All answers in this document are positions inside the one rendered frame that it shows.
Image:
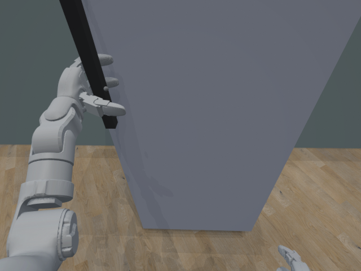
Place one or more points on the left robot upper arm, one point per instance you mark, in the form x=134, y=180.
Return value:
x=42, y=240

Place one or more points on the right robot hand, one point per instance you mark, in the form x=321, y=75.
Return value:
x=293, y=259

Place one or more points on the robot left forearm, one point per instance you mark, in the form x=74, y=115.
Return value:
x=51, y=160

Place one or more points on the handle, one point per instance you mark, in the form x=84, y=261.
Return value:
x=80, y=30

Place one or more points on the fridge door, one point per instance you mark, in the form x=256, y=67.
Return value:
x=216, y=93

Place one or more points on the left robot hand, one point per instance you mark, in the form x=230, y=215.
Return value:
x=73, y=84

